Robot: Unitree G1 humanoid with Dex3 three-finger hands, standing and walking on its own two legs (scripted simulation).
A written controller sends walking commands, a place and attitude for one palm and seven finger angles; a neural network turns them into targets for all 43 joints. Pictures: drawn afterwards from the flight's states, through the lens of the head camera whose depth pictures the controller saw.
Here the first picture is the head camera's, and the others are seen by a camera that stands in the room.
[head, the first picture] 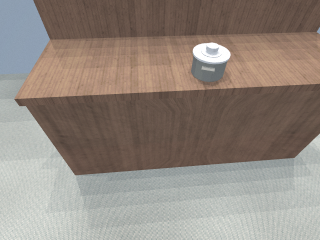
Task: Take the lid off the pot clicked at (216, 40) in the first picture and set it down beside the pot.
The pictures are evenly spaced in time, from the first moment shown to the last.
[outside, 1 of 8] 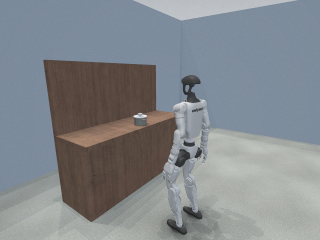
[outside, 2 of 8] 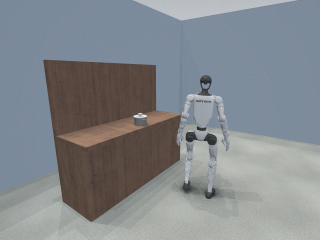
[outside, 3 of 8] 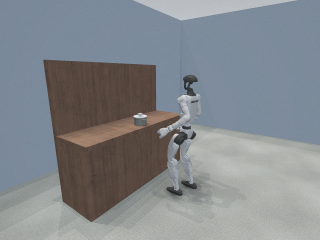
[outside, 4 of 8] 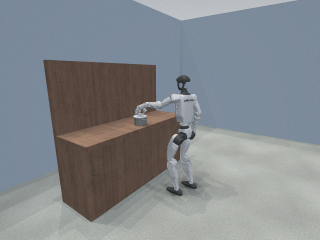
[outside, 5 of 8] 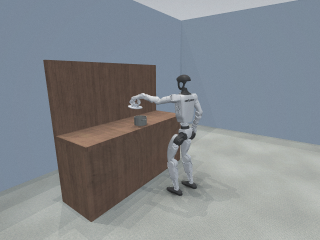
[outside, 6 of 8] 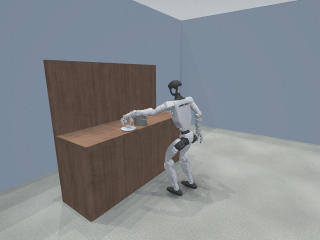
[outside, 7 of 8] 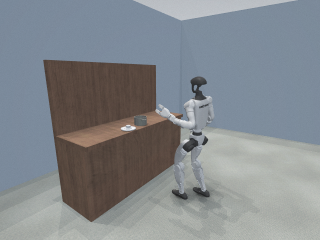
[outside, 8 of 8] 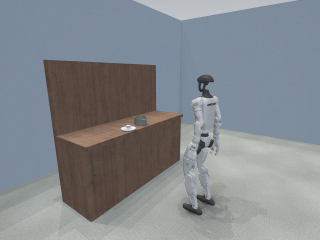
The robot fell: no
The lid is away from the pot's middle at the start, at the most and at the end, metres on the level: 0.00 0.25 0.24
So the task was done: yes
